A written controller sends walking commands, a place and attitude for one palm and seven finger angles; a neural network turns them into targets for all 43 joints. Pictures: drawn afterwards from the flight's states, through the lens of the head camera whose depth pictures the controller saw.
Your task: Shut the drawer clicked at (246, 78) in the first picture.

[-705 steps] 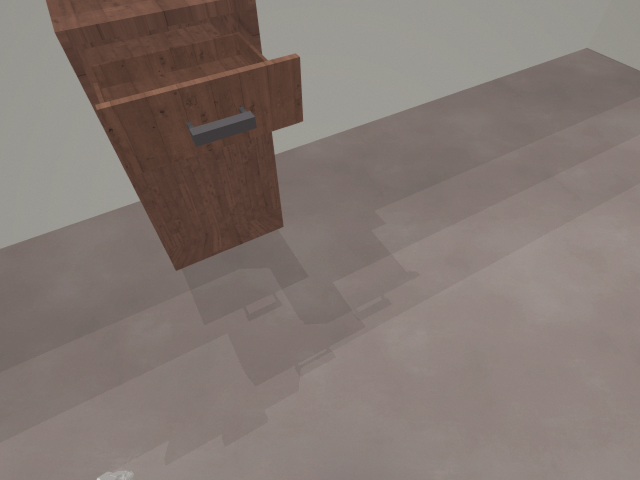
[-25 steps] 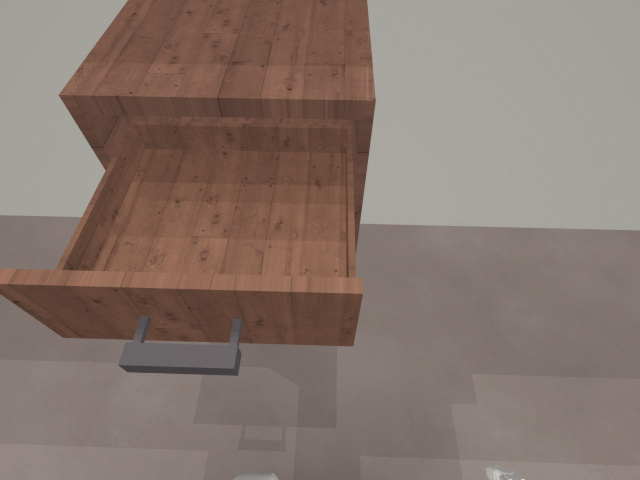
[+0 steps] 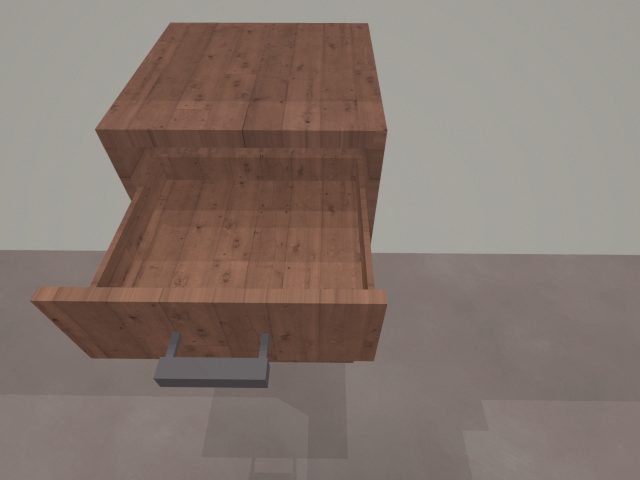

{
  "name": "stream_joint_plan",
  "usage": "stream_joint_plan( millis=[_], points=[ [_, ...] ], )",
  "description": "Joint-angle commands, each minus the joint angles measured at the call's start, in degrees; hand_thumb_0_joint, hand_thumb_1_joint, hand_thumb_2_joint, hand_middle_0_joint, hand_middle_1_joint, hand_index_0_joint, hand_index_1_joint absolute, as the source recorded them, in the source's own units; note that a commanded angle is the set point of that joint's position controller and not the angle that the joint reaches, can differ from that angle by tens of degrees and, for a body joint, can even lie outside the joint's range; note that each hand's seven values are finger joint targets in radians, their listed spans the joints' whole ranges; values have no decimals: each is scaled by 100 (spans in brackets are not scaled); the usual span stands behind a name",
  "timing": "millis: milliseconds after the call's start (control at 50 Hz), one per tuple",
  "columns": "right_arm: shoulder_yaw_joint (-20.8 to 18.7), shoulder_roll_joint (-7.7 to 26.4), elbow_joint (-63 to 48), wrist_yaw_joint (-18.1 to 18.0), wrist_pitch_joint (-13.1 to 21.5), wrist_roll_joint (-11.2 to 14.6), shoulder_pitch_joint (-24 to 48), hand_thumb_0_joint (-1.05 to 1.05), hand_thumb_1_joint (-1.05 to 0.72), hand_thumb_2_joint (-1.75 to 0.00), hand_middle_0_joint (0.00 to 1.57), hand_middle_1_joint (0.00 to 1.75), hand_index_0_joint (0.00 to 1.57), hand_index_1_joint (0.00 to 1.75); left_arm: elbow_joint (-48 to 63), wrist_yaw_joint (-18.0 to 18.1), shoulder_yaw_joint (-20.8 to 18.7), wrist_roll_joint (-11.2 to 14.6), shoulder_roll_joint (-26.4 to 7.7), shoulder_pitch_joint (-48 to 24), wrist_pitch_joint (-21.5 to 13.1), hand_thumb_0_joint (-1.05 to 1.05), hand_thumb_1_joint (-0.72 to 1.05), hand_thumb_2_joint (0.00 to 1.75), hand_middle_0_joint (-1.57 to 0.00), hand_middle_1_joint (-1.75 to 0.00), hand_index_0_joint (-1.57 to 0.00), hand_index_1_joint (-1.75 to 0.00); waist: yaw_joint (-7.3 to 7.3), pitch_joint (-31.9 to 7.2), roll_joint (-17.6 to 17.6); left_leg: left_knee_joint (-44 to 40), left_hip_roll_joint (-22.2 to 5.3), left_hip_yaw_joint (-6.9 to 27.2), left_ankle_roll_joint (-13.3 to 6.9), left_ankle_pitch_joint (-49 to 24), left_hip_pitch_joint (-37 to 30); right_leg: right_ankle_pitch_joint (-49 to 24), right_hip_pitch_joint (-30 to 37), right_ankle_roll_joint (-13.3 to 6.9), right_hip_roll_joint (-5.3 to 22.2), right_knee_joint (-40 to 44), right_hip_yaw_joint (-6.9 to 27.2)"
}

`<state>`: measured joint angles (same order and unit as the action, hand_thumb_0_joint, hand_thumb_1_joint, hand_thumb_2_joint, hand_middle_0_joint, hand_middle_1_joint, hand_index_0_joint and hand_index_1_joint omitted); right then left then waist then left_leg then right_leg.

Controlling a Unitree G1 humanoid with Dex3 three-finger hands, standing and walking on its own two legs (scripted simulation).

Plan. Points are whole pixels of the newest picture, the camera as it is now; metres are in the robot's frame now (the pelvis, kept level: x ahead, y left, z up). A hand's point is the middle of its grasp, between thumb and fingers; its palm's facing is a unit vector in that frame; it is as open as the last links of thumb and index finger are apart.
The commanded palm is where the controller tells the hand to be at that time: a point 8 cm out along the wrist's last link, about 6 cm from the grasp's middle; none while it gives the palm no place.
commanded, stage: look again from close up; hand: left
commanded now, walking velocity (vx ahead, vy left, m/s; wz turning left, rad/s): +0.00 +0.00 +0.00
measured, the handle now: (217, 355) +0.26 +0.15 +0.01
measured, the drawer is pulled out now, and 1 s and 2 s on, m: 0.30 0.30 0.30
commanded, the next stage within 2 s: shuffle to correct the standing spot in 0.54 s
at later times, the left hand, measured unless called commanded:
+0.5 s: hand out of the picture +0.05 +0.15 -0.17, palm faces +0.00 -0.98 -0.22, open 7.4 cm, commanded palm none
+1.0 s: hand out of the picture +0.04 +0.15 -0.17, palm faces -0.01 -0.96 -0.26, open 7.4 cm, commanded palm none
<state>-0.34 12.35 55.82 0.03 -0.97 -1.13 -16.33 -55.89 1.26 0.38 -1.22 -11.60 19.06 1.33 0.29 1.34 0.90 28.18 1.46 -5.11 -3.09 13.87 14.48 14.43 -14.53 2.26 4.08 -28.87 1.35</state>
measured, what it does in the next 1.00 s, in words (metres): shifts its weight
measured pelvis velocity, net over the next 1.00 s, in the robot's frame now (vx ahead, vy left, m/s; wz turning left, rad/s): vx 0.01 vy -0.05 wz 0.02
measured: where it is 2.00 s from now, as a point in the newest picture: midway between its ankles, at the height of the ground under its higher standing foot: outside the picture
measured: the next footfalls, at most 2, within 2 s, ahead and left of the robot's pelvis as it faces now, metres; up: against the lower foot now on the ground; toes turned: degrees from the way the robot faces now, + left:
none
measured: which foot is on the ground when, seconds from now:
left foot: down 0.00-1.00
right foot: down 0.00-1.00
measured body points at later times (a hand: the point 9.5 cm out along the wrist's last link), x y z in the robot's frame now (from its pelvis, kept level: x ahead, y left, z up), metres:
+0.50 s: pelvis +0.02 -0.03 +0.00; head +0.03 -0.04 +0.45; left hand +0.05 +0.20 -0.15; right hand +0.04 -0.26 -0.16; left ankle +0.02 +0.08 -0.74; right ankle +0.01 -0.16 -0.74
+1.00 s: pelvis +0.01 -0.05 +0.00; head +0.04 -0.07 +0.44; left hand +0.04 +0.20 -0.15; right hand +0.06 -0.29 -0.17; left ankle +0.02 +0.08 -0.74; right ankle +0.01 -0.16 -0.74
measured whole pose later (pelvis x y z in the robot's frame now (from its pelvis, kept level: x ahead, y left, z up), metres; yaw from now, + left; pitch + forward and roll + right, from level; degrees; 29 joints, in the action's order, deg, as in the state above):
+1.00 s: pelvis +0.01 -0.05 +0.00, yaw +1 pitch +0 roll +0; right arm -1.5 11.8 57.6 -0.3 -1.8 -1.4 -13.2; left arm -57.8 1.8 1.1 -1.0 -11.0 15.4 0.4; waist -1.1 2.2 2.0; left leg 32.1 -1.9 -2.1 1.1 16.6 15.8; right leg 18.2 -15.5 -0.5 0.7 -33.2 -1.3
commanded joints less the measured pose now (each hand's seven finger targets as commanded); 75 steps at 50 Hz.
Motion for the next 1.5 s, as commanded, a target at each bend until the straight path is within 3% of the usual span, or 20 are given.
stream_joint_plan(
  millis=[0,100,220,300,360,620,740,760,780,800,820,840,880,900,960,1040,1100,1260,1280,1480],
  points=[
    [-122,603,-229,-51,255,61,-37,0,-90,-90,20,30,20,30,182,68,-111,35,-573,63,-194,0,90,90,-20,-30,-20,-30,0,-169,-52,-865,-779,893,3,-93,-157,-387,106,-343,104,376,188],
    [-80,537,30,-86,266,82,-152,0,-90,-90,20,30,20,30,-36,98,-87,52,-564,50,-199,0,90,90,-20,-30,-20,-30,-33,-59,-59,-652,-743,702,66,-767,-339,-741,132,-328,144,408,239],
    [-60,433,210,-94,245,83,-173,0,-90,-90,20,30,20,30,-161,110,-79,50,-518,26,-212,0,90,90,-20,-30,-20,-30,-40,115,-215,-623,-716,619,111,-558,-326,-745,84,-360,178,533,327],
    [-49,389,301,-102,249,75,-167,0,-90,-90,20,30,20,30,-194,111,-83,60,-497,16,-207,0,90,90,-20,-30,-20,-30,-18,194,-42,-666,-716,630,119,-519,-297,-651,78,-373,149,566,320],
    [-53,344,327,-105,254,74,-183,0,-90,-90,20,30,20,30,-193,111,-88,53,-487,11,-233,0,90,90,-20,-30,-20,-30,-36,59,-226,-588,-716,578,140,-704,-422,-928,134,-384,185,583,348],
    [-37,344,471,-112,264,81,-166,0,-90,-90,20,30,20,30,-207,106,-94,62,-514,-12,-237,0,90,90,-20,-30,-20,-30,-23,99,-121,-677,-754,538,170,-809,-552,-932,154,-397,160,683,317],
    [-140,433,350,-171,217,105,-76,0,-90,-90,20,30,20,30,-16,129,-189,63,-620,-90,-143,0,90,90,-20,-30,-20,-30,-45,-81,-95,-470,-939,553,166,-1954,-709,-1754,51,-357,154,283,282],
    [-150,426,328,-174,210,99,-87,0,-90,-90,20,30,20,30,1,131,-191,63,-583,-44,-140,0,90,90,-20,-30,-20,-30,-38,-220,-71,-449,-935,547,164,-1817,-761,-1622,75,-357,141,286,302],
    [-232,562,-22,-192,202,-76,248,0,-90,-90,20,30,20,30,173,103,-100,76,-1079,-364,-210,0,90,90,-20,-30,-20,-30,-119,543,332,-990,-609,854,60,-955,-423,137,-287,-445,-250,-130,124],
    [-319,697,-150,-158,248,-12,466,0,-90,-90,20,30,20,30,139,68,-135,45,-739,-131,-122,0,90,90,-20,-30,-20,-30,99,324,553,-879,-1079,975,33,462,64,962,-456,-396,-93,-84,145],
    [-302,567,-242,-120,162,-4,598,0,-90,-90,20,30,20,30,125,62,-92,3,-716,-34,-114,0,90,90,-20,-30,-20,-30,106,194,594,-713,-872,911,58,996,327,778,-294,-435,-53,123,232],
    [-253,426,-296,-80,103,4,601,0,-90,-90,20,30,20,30,113,80,-91,0,-719,30,-167,0,90,90,-20,-30,-20,-30,112,72,122,-325,-606,719,146,1001,367,1007,-268,-471,81,514,542],
    [-207,291,-283,-42,22,-8,251,0,-90,-90,20,30,20,30,181,110,-117,15,-952,-292,-232,0,90,90,-20,-30,-20,-30,-148,-109,-942,327,-331,450,260,646,-69,1398,-609,-624,506,1086,1098],
    [-202,269,-229,-31,15,-15,144,0,-90,-90,20,30,20,30,208,121,-127,26,-885,-409,-247,0,90,90,-20,-30,-20,-30,-173,-114,-1037,401,-297,463,254,494,-119,1285,-646,-637,534,1125,1068],
    [-196,340,-118,-32,58,12,81,0,-90,-90,20,30,20,30,185,137,-129,45,-805,-513,-254,0,90,90,-20,-30,-20,-30,-218,1,-483,230,-412,540,232,48,-224,451,-615,-537,377,825,701],
    [-175,495,-53,-54,135,27,162,0,-90,-90,20,30,20,30,167,154,-129,51,-710,-429,-244,0,90,90,-20,-30,-20,-30,-124,-76,-85,-4,-639,683,160,-796,-264,-673,-205,-413,169,291,331],
    [-165,573,-1,-74,148,28,272,0,-90,-90,20,30,20,30,146,160,-121,59,-666,-344,-228,0,90,90,-20,-30,-20,-30,-47,-142,-43,-41,-712,737,123,-1246,-354,-959,-35,-374,147,170,214],
    [-148,522,151,-79,151,41,393,0,-90,-90,20,30,20,30,95,161,-122,41,-644,-343,-228,0,90,90,-20,-30,-20,-30,-50,-69,-219,-178,-679,720,137,-991,-454,-785,-10,-338,218,347,250],
    [-148,558,147,-80,148,37,376,0,-90,-90,20,30,20,30,114,153,-116,47,-681,-380,-205,0,90,90,-20,-30,-20,-30,-51,-16,-83,-264,-699,733,128,-973,-468,-704,-24,-334,191,331,215],
    [-140,528,370,-116,205,61,268,0,-90,-90,20,30,20,30,-10,161,-113,52,-611,-290,-220,0,90,90,-20,-30,-20,-30,-53,-168,-58,-330,-761,725,105,-1643,-765,-1177,162,-323,207,295,145]
  ],
)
